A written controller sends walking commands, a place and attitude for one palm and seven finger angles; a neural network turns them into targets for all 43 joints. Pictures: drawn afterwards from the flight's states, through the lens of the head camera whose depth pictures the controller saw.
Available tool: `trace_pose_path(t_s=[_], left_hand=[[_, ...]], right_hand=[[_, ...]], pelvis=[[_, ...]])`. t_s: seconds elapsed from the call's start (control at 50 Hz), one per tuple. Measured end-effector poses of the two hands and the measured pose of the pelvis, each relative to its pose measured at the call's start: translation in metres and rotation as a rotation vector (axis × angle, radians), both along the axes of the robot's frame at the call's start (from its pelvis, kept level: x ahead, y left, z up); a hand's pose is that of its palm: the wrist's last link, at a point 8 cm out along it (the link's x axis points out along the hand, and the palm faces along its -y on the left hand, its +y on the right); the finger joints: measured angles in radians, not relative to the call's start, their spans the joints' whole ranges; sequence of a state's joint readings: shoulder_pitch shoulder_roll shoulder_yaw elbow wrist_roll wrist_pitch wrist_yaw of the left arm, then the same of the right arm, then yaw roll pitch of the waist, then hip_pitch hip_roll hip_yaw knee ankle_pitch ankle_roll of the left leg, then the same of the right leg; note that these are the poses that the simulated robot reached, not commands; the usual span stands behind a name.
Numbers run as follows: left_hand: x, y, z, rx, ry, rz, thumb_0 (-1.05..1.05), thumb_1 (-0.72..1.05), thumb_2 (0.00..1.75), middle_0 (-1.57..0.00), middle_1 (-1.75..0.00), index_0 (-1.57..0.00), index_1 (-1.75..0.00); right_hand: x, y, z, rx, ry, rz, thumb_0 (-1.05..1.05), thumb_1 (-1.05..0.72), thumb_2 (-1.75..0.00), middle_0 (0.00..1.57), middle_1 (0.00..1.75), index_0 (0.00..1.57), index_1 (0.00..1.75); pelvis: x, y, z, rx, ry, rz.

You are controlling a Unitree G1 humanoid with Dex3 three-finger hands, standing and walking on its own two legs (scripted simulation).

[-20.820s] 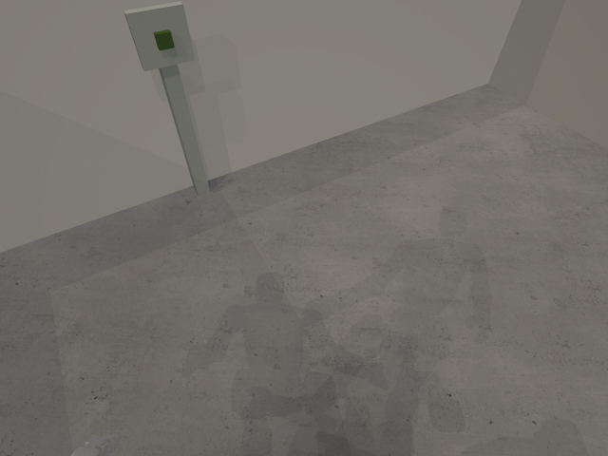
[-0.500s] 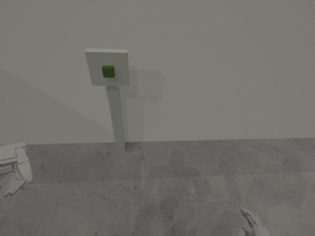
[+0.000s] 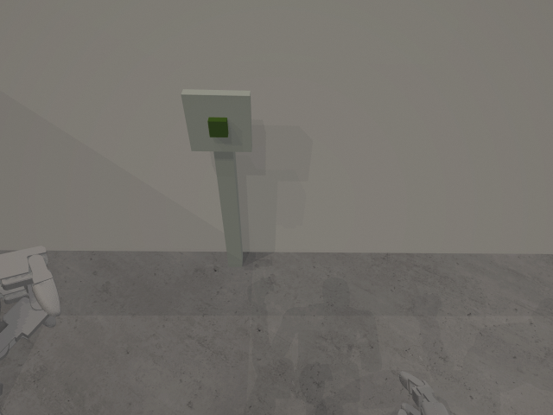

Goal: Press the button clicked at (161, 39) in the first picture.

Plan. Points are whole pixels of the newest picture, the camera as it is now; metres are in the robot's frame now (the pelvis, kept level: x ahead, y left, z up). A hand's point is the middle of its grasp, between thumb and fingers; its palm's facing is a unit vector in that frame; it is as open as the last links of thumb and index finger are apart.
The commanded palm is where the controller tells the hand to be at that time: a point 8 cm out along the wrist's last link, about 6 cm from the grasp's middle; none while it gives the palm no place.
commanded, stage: let the arm hang, fingers relaxed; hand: left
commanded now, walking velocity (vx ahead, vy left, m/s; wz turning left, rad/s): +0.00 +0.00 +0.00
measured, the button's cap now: (218, 126) +0.84 +0.20 -0.03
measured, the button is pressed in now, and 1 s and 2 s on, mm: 0 0 0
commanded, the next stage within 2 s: stand and wait in 1.14 s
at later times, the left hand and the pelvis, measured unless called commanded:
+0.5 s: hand out of the picture -0.04 +0.20 -0.16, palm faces +0.04 -0.97 -0.23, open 4.4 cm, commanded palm none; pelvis -0.01 +0.00 +0.01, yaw +2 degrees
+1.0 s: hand out of the picture +0.00 +0.18 -0.16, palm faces +0.04 -0.98 -0.20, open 7.3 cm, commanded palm none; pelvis -0.01 +0.01 +0.01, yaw +1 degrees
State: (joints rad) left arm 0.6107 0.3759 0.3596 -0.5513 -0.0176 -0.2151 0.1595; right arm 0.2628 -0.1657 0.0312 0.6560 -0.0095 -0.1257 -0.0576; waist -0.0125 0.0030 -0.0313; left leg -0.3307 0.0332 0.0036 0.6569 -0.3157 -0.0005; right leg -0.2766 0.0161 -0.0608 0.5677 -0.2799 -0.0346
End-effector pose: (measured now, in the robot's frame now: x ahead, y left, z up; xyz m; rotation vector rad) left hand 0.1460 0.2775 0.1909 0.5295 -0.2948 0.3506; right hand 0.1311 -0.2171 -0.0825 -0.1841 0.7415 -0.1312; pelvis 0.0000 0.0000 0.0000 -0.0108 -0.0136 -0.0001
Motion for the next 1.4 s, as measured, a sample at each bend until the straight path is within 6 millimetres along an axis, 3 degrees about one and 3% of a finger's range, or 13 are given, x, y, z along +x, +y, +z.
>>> trace_pose_path(t_s=[0.04, 0.08, 0.16, 0.2, 0.24, 0.28, 0.32, 0.46, 0.6, 0.7, 0.86, 1.0, 1.4], left_hand=[[0.001, 0.002, -0.004, -0.028, 0.017, 0.005, 0.02, 0.88, 0.9, -1.31, -1.5, -1.31, -1.5], [0.013, 0.01, -0.035, -0.044, 0.126, -0.003, 0.01, 0.89, 0.9, -1.3, -1.5, -1.31, -1.5], [0.024, 0.023, -0.167, -0.264, 0.627, 0.098, 0.0, 0.9, 0.9, -1.26, -1.47, -1.27, -1.46], [0.006, 0.011, -0.229, -0.362, 0.888, 0.137, 0.01, 0.9, 0.9, -1.22, -1.43, -1.22, -1.42], [-0.025, -0.011, -0.275, -0.436, 1.115, 0.142, 0.01, 0.9, 0.9, -1.17, -1.38, -1.17, -1.37], [-0.062, -0.036, -0.306, -0.499, 1.297, 0.125, 0.01, 0.91, 0.9, -1.11, -1.32, -1.11, -1.32], [-0.091, -0.036, -0.318, -0.506, 1.377, 0.193, 0.02, 0.9, 0.9, -1.04, -1.3, -1.05, -1.25], [-0.172, -0.03, -0.323, -0.57, 1.604, 0.304, 0.02, 0.9, 0.9, -0.8, -1.04, -0.81, -0.99], [-0.206, -0.032, -0.318, -0.583, 1.692, 0.36, 0.01, 0.9, 0.9, -0.56, -0.73, -0.57, -0.72], [-0.2, -0.038, -0.319, -0.588, 1.68, 0.345, 0.01, 0.9, 0.9, -0.39, -0.53, -0.39, -0.52], [-0.167, -0.05, -0.324, -0.599, 1.598, 0.278, 0.01, 0.9, 0.9, -0.24, -0.35, -0.24, -0.35], [-0.152, -0.049, -0.324, -0.59, 1.566, 0.26, 0.01, 0.92, 0.9, -0.21, -0.31, -0.21, -0.31], [-0.152, -0.039, -0.319, -0.571, 1.602, 0.297, 0.01, 0.9, 0.9, -0.2, -0.3, -0.2, -0.3]], right_hand=[[0.002, 0.0, -0.001, -0.008, 0.02, 0.003, 0.02, -0.9, -0.89, 0.21, 0.3, 0.2, 0.3], [0.004, -0.002, -0.01, -0.002, 0.045, 0.033, 0.01, -0.9, -0.89, 0.21, 0.3, 0.2, 0.3], [-0.001, -0.007, -0.033, -0.003, 0.159, 0.046, 0.01, -0.9, -0.89, 0.21, 0.3, 0.2, 0.3], [-0.01, -0.009, -0.037, -0.004, 0.201, 0.04, 0.01, -0.9, -0.89, 0.21, 0.3, 0.2, 0.3], [-0.023, -0.011, -0.038, -0.004, 0.247, 0.022, 0.01, -0.9, -0.89, 0.21, 0.3, 0.2, 0.3], [-0.038, -0.013, -0.037, -0.004, 0.305, -0.004, 0.01, -0.9, -0.89, 0.21, 0.3, 0.2, 0.3], [-0.057, -0.014, -0.037, -0.008, 0.377, -0.021, 0.01, -0.9, -0.89, 0.21, 0.3, 0.2, 0.3], [-0.124, -0.012, -0.045, 0.001, 0.623, -0.051, 0.01, -0.9, -0.89, 0.2, 0.3, 0.2, 0.3], [-0.161, 0.0, -0.051, 0.042, 0.722, -0.078, 0.01, -0.9, -0.89, 0.2, 0.3, 0.2, 0.3], [-0.17, 0.01, -0.054, 0.071, 0.728, -0.091, 0.01, -0.9, -0.89, 0.2, 0.3, 0.2, 0.3], [-0.169, 0.021, -0.056, 0.097, 0.698, -0.1, 0.01, -0.9, -0.89, 0.2, 0.3, 0.2, 0.3], [-0.165, 0.023, -0.056, 0.103, 0.676, -0.111, 0.01, -0.9, -0.89, 0.2, 0.3, 0.2, 0.3], [-0.145, -0.002, -0.052, 0.048, 0.676, -0.108, 0.01, -0.9, -0.89, 0.2, 0.3, 0.2, 0.3]], pelvis=[[0.002, 0.004, 0.001, -0.006, 0.003, 0.002], [0.002, 0.009, -0.002, -0.012, 0.018, 0.022], [-0.003, 0.016, -0.008, 0.015, 0.026, 0.032], [-0.005, 0.014, -0.009, 0.026, 0.015, 0.027], [-0.007, 0.011, -0.006, 0.023, 0.004, 0.02], [-0.009, 0.008, -0.002, 0.02, -0.001, 0.016], [-0.01, 0.004, 0.001, 0.015, -0.002, 0.021], [-0.011, 0.002, 0.01, 0.0, -0.001, 0.031], [-0.013, 0.005, 0.013, 0.004, -0.01, 0.027], [-0.014, 0.006, 0.013, 0.006, -0.014, 0.022], [-0.016, 0.006, 0.012, 0.009, -0.017, 0.019], [-0.014, 0.006, 0.012, 0.01, -0.015, 0.015], [-0.005, 0.004, 0.014, 0.01, -0.01, 0.015]])
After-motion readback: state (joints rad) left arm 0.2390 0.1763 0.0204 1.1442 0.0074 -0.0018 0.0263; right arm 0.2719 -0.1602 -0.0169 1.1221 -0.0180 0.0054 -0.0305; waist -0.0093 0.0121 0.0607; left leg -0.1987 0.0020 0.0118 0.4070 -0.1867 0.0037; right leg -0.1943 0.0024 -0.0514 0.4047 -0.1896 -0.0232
